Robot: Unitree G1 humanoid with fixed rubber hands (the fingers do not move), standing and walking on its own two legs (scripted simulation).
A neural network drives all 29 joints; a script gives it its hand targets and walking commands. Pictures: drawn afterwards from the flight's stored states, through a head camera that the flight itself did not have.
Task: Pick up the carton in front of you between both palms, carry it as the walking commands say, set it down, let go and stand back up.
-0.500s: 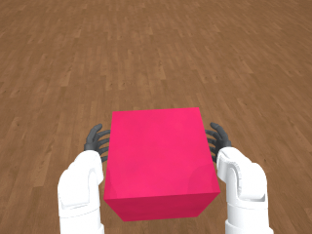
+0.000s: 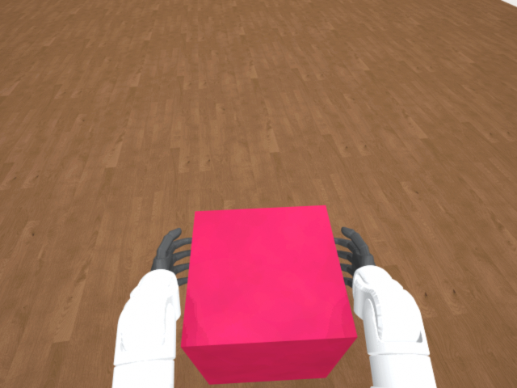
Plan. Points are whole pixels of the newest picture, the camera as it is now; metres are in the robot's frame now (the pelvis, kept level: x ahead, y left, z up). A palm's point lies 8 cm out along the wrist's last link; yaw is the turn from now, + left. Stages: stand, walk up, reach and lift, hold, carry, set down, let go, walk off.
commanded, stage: carry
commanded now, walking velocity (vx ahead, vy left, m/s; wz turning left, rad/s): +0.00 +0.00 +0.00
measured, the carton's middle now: (264, 299) +0.27 +0.00 -0.03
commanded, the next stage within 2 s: hold in 1.02 s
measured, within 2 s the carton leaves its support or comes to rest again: neither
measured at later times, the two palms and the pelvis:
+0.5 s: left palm (168, 291) +0.25 +0.14 +0.05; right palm (370, 289) +0.24 -0.15 +0.04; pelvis -0.04 -0.01 +0.00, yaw +0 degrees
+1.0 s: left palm (166, 309) +0.22 +0.14 +0.04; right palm (375, 307) +0.22 -0.15 +0.04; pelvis -0.06 +0.00 +0.00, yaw +0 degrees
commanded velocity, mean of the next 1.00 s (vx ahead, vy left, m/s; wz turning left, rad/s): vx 0.00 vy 0.00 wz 0.00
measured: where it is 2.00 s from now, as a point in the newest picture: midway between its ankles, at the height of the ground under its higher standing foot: outside the picture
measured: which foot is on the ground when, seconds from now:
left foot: down 0.00-1.00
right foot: down 0.00-1.00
